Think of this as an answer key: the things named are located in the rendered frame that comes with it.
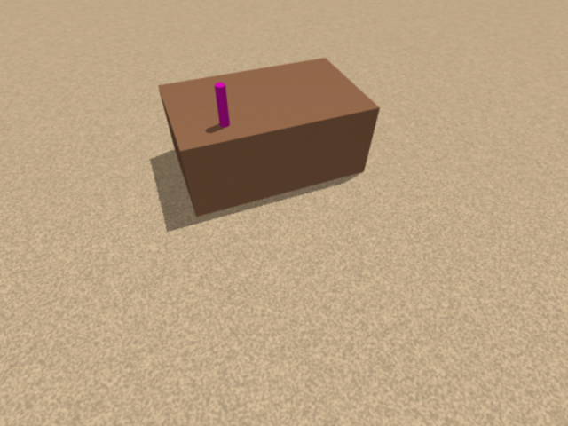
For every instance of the can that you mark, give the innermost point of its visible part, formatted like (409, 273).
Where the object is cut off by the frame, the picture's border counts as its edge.
(222, 104)

